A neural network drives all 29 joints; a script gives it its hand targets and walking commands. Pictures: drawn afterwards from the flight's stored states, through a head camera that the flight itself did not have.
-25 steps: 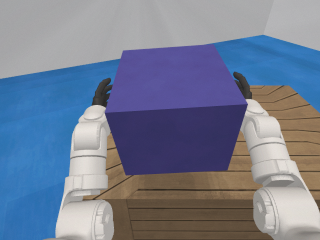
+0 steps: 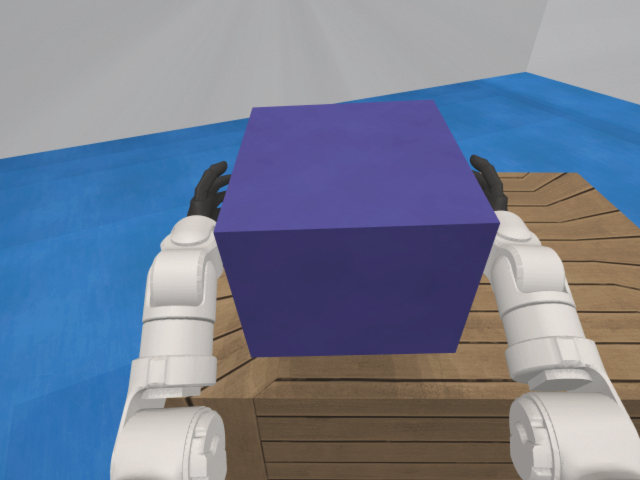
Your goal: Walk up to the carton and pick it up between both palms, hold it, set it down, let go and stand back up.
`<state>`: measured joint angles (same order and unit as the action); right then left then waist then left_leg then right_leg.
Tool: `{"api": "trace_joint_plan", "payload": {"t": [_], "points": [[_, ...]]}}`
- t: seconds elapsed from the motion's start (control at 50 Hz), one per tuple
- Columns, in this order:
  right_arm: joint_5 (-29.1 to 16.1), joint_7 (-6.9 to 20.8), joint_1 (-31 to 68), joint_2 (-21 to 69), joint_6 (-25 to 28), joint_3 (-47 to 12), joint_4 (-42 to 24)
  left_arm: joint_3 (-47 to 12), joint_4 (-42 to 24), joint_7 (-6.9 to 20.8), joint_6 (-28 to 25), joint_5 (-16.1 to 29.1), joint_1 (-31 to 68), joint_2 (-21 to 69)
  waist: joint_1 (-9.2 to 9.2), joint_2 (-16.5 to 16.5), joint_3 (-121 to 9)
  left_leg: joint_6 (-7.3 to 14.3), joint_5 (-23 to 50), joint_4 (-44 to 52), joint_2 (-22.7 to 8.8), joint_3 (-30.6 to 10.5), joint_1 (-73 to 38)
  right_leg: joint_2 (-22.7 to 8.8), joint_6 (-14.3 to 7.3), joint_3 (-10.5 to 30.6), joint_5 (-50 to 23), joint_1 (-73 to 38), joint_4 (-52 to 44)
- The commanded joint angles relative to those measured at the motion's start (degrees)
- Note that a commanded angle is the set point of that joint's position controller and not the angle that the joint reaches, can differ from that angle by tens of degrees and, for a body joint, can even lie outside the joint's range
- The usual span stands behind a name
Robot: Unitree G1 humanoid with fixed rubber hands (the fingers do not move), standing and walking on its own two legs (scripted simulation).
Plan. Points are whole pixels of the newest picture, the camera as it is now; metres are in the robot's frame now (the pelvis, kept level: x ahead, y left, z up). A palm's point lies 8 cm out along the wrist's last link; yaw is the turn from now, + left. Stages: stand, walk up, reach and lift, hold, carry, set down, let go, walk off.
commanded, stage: hold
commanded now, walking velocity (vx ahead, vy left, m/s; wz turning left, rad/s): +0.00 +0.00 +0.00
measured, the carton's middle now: (346, 221) +0.39 -0.01 +0.19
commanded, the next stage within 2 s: none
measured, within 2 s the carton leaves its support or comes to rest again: neither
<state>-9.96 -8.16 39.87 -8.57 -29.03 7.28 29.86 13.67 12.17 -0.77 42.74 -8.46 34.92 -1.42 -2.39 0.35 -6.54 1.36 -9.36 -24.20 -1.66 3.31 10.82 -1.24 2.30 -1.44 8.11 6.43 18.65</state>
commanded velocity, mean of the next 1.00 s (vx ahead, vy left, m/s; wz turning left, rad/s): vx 0.00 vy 0.00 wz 0.00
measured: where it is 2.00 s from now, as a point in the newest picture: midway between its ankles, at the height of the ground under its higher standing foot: outside the picture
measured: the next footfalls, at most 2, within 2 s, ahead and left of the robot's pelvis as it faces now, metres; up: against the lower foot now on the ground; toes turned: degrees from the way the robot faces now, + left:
none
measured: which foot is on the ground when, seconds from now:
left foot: down 0.00-1.00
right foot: down 0.00-1.00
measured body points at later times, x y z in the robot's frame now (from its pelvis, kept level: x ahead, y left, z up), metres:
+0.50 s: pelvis +0.00 +0.00 +0.00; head -0.07 +0.01 +0.45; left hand +0.37 +0.17 +0.20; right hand +0.39 -0.18 +0.21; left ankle +0.05 +0.10 -0.74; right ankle +0.03 -0.15 -0.74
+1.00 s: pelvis +0.00 +0.00 +0.00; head -0.06 +0.01 +0.45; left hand +0.37 +0.17 +0.19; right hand +0.39 -0.18 +0.20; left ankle +0.05 +0.10 -0.74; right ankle +0.03 -0.15 -0.74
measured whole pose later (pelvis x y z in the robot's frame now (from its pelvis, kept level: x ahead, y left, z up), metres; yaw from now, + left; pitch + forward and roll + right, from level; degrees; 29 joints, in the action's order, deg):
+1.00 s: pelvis +0.00 +0.00 +0.00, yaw +0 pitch -4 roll -2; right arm -10.0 -7.5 43.0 -8.6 -28.1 7.3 33.8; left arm 15.1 12.2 -0.8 43.2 -8.9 35.6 -1.3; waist -2.4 0.0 -4.3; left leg 1.4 -9.3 -24.2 -1.7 3.3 10.8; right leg -1.2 2.3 -1.4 8.1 6.4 18.7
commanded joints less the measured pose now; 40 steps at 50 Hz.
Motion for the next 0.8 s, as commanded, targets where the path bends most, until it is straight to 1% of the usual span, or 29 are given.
{"api": "trace_joint_plan", "payload": {"t": [0.0, 0.02, 0.04, 0.06, 0.1, 0.12, 0.14, 0.16, 0.18, 0.2, 0.24, 0.26, 0.28, 0.3, 0.32, 0.34, 0.38, 0.4, 0.48, 0.5, 0.52, 0.6, 0.62, 0.64, 0.66, 0.7, 0.72, 0.76, 0.78], "points": [[-9.89, 8.38, 57.86, 36.09, 3.52, -22.26, -18.64, -24.08, -10.35, 9.09, -3.33, 7.64, 52.24, 29.70, 0.47, -1.38, -17.24, -2.36, 5.81, 6.85, 2.87, -2.86, -9.63, 5.98, -2.12, 0.81, 0.07, -3.26, -3.74], [-10.29, 8.76, 55.11, 35.48, 3.77, -23.05, -17.51, -24.93, -13.37, 9.10, -3.40, 7.32, 51.21, 31.03, -0.17, 1.59, -18.60, -3.22, 8.78, 6.48, 2.29, -3.25, -11.81, 6.05, -2.57, 0.13, -2.57, -2.69, -2.89], [-9.06, 8.69, 54.75, 34.90, 3.18, -21.86, -14.79, -23.60, -9.73, 9.82, -2.95, 6.63, 50.25, 29.54, -0.38, -0.90, -14.90, -2.70, 6.94, 6.66, 2.66, -2.78, -9.73, 5.73, -2.14, 0.66, -0.52, -3.56, -3.51], [-8.85, 8.91, 54.02, 35.94, 3.15, -22.01, -13.70, -24.27, -12.09, 9.97, -3.31, 6.90, 52.99, 29.97, -0.64, -0.52, -15.08, -2.51, 4.76, 7.40, 2.41, -3.38, -9.10, 5.72, -2.38, 0.89, 0.00, -3.53, -3.17], [-7.52, 9.37, 54.96, 35.52, 4.09, -19.21, -11.29, -23.63, -10.01, 10.23, -3.72, 6.86, 55.79, 29.97, -1.72, 1.31, -16.08, -2.17, -0.57, 8.65, 2.15, -2.79, -8.00, 5.15, -2.07, 0.83, 2.22, -3.22, -3.03], [-7.47, 9.46, 56.33, 35.39, 4.11, -19.32, -12.16, -22.04, -8.98, 10.40, -3.70, 6.22, 54.95, 29.29, -0.30, -0.46, -16.21, -1.59, -2.45, 9.07, 2.25, -3.08, -7.35, 4.78, -2.04, 0.80, 4.22, -2.62, -3.17], [-6.95, 9.40, 57.90, 36.27, 4.50, -19.22, -12.87, -22.93, -8.22, 10.42, -4.09, 7.09, 55.68, 29.85, -1.13, -1.82, -17.61, -1.42, -1.23, 8.81, 2.30, -2.95, -7.93, 5.12, -2.07, 0.58, 3.92, -2.69, -3.58], [-6.44, 9.40, 56.03, 35.85, 4.35, -17.91, -10.50, -24.12, -9.71, 10.45, -4.57, 8.36, 58.18, 30.07, -2.28, -0.82, -18.05, -1.82, -2.22, 8.99, 2.14, -2.99, -7.41, 5.11, -2.15, 0.79, 3.24, -3.45, -3.06], [-7.52, 9.51, 55.94, 37.03, 5.03, -19.31, -13.29, -25.30, -13.03, 10.14, -4.97, 8.91, 58.00, 29.90, -1.90, -0.16, -22.48, -2.13, 0.88, 8.22, 2.10, -2.95, -9.48, 5.20, -1.92, 0.29, 0.61, -4.57, -2.39], [-6.72, 9.73, 56.43, 36.83, 4.97, -17.63, -11.16, -24.80, -11.67, 9.91, -5.37, 9.19, 60.08, 29.49, -2.35, -0.15, -22.54, -2.21, -0.52, 8.49, 1.93, -3.17, -9.03, 5.16, -1.83, 0.31, 2.11, -3.42, -2.72], [-7.35, 10.03, 59.85, 36.85, 6.21, -18.22, -14.68, -26.81, -12.23, 9.35, -5.77, 10.69, 59.85, 31.17, -1.59, 0.42, -26.44, -1.94, -0.09, 7.89, 2.01, -3.47, -9.62, 5.45, -1.84, -0.11, 2.45, -3.19, -2.57], [-7.87, 9.72, 59.84, 38.22, 6.83, -19.86, -17.37, -28.39, -14.76, 8.94, -6.20, 11.71, 60.36, 31.89, -2.16, 0.83, -28.87, -2.31, 3.48, 6.80, 2.36, -3.27, -10.77, 5.39, -1.80, 0.37, -1.33, -3.56, -2.03], [-8.43, 9.87, 60.45, 38.35, 6.97, -20.37, -17.60, -29.10, -15.86, 8.37, -6.79, 12.16, 62.48, 31.19, -1.48, 1.74, -31.41, -2.69, 4.90, 6.14, 2.26, -3.49, -12.87, 5.73, -2.08, 0.25, -0.71, -2.14, -2.44], [-8.47, 10.01, 60.94, 38.23, 6.69, -20.42, -18.04, -29.22, -14.84, 8.12, -6.58, 12.78, 61.94, 31.81, -1.50, 0.86, -29.40, -2.33, 5.25, 6.24, 2.28, -3.93, -11.80, 5.98, -2.07, 0.21, -0.54, -2.33, -2.55], [-9.34, 9.93, 57.09, 38.37, 6.57, -21.20, -18.11, -30.62, -20.18, 7.71, -6.74, 12.75, 60.70, 31.35, -2.16, 2.66, -33.76, -3.52, 10.64, 4.89, 2.10, -3.95, -16.02, 6.23, -2.14, 0.30, -5.82, -2.91, -1.87], [-8.86, 9.68, 56.08, 37.13, 5.80, -20.45, -15.64, -28.87, -16.06, 7.89, -6.09, 12.17, 58.33, 30.71, -2.17, 1.74, -29.55, -3.48, 8.74, 5.32, 2.53, -3.63, -14.38, 6.22, -1.95, 0.57, -3.15, -2.71, -3.16], [-9.58, 9.25, 55.53, 36.91, 6.00, -20.79, -18.25, -30.12, -18.46, 7.46, -6.09, 12.63, 57.94, 31.65, -2.60, 2.89, -30.37, -4.01, 11.43, 4.76, 2.56, -3.92, -15.21, 6.39, -2.24, 0.46, -5.70, -3.39, -2.49], [-10.00, 9.27, 56.36, 37.28, 5.91, -20.91, -17.99, -28.54, -17.42, 7.58, -6.27, 12.09, 59.52, 30.23, -1.75, 2.64, -28.40, -3.50, 9.49, 5.14, 2.91, -3.54, -14.09, 5.96, -1.70, 0.81, -3.75, -3.35, -2.78], [-10.05, 8.35, 54.87, 36.84, 5.21, -22.96, -18.95, -27.13, -14.91, 8.50, -4.84, 9.88, 52.26, 29.99, -1.30, -0.82, -23.71, -2.93, 13.60, 4.75, 2.95, -3.25, -13.92, 6.45, -1.28, 0.55, -7.08, -4.46, -2.60], [-10.11, 8.49, 53.23, 36.37, 5.08, -22.26, -18.29, -27.40, -17.41, 8.52, -4.97, 10.06, 53.57, 30.17, -2.11, 1.05, -25.84, -3.71, 15.03, 4.50, 3.09, -3.37, -14.94, 6.54, -1.47, 0.38, -7.76, -5.20, -2.55], [-10.71, 8.51, 54.71, 35.76, 5.04, -22.26, -17.00, -26.91, -14.88, 8.78, -4.46, 9.14, 53.89, 29.86, -1.42, 1.62, -23.57, -3.51, 11.66, 4.90, 2.92, -3.26, -14.15, 6.10, -1.66, -0.08, -5.30, -3.76, -2.71], [-10.56, 8.20, 56.73, 35.55, 4.56, -23.17, -20.21, -27.36, -14.20, 8.93, -4.08, 9.50, 52.21, 30.40, -1.29, 0.13, -23.56, -3.12, 13.55, 5.05, 2.72, -3.53, -14.03, 6.24, -1.83, 0.00, -6.63, -4.71, -3.02], [-10.22, 8.11, 54.36, 35.33, 4.07, -22.09, -17.83, -26.62, -13.41, 9.30, -3.75, 9.16, 52.06, 29.60, -2.06, 0.87, -20.66, -3.18, 10.79, 5.23, 3.21, -3.18, -12.04, 5.87, -1.84, 0.55, -5.18, -4.67, -3.36], [-10.07, 8.15, 54.40, 35.01, 4.00, -21.84, -16.68, -25.25, -13.06, 9.56, -3.84, 8.42, 52.04, 29.25, -1.16, -0.11, -19.96, -2.87, 8.18, 6.14, 3.09, -2.95, -11.85, 5.63, -1.64, 0.51, -2.56, -4.12, -3.58], [-9.82, 7.91, 54.47, 36.16, 4.18, -22.36, -17.06, -25.11, -12.52, 10.09, -3.44, 8.20, 49.75, 29.93, -1.14, -1.38, -19.54, -2.78, 9.71, 5.89, 3.23, -2.83, -11.72, 5.97, -1.60, 0.38, -4.80, -5.38, -3.32], [-10.19, 8.19, 56.97, 35.92, 4.40, -21.92, -18.08, -25.74, -14.19, 9.83, -4.10, 8.63, 54.26, 29.40, -0.99, -0.94, -22.43, -2.70, 8.91, 6.20, 2.87, -3.19, -12.68, 5.93, -1.96, 0.35, -2.73, -4.81, -3.19], [-9.85, 8.37, 57.15, 35.38, 4.82, -21.34, -17.55, -26.63, -11.80, 9.81, -4.01, 9.25, 53.50, 30.50, -1.63, 1.04, -21.24, -2.92, 7.75, 6.18, 3.05, -3.16, -11.63, 5.80, -1.99, 0.48, -1.50, -3.96, -3.50], [-10.36, 8.46, 57.39, 35.53, 5.12, -21.84, -18.60, -27.39, -14.60, 9.67, -4.30, 9.30, 54.30, 31.20, -1.17, 1.17, -22.95, -3.40, 8.80, 5.74, 2.87, -3.30, -12.43, 5.97, -2.16, -0.37, -2.88, -4.70, -2.87], [-9.70, 8.60, 57.16, 35.24, 4.57, -21.22, -17.36, -26.51, -11.45, 9.53, -3.97, 8.99, 52.79, 30.76, -0.90, 0.25, -21.43, -3.09, 8.63, 6.32, 2.74, -3.18, -12.22, 6.20, -2.19, -0.23, -2.08, -4.30, -3.33]]}}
